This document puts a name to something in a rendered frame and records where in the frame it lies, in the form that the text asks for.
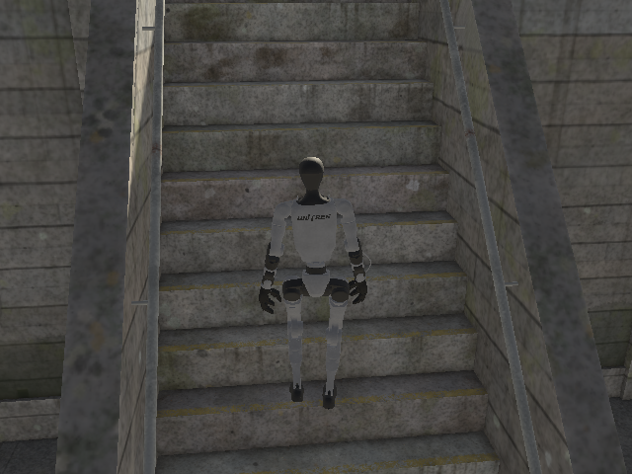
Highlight robot right forearm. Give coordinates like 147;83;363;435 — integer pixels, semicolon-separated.
349;237;366;282

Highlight right robot upper arm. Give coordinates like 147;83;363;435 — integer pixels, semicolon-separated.
334;198;359;252

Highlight left robot foot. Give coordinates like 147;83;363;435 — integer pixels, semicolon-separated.
289;382;304;402

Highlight robot left forearm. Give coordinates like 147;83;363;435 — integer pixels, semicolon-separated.
261;242;279;289

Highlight right robot hand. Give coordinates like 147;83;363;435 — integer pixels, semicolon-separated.
349;279;367;304

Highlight left robot hand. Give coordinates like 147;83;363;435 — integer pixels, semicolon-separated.
259;287;281;314

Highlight robot head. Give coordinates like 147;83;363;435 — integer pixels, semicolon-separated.
296;157;330;205

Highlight left robot upper arm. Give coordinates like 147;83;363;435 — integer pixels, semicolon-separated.
269;200;292;257

